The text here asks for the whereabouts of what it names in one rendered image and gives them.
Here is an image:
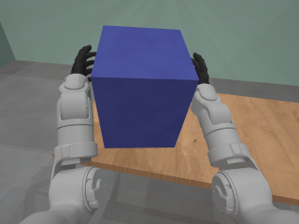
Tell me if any right robot hand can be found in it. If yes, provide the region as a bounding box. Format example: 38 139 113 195
191 52 209 85

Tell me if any carton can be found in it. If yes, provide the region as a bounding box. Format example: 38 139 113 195
91 25 199 148

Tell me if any left robot upper arm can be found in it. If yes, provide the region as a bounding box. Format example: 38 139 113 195
19 166 108 224

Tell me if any table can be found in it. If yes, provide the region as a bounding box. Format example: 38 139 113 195
52 93 299 206

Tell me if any left robot hand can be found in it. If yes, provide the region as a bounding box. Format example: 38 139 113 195
70 45 96 82

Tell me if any right robot upper arm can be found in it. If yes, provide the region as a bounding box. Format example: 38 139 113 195
211 167 299 224

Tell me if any left robot forearm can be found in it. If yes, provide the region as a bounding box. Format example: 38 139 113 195
49 73 98 202

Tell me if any right robot forearm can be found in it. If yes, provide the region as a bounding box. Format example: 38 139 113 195
191 83 273 202

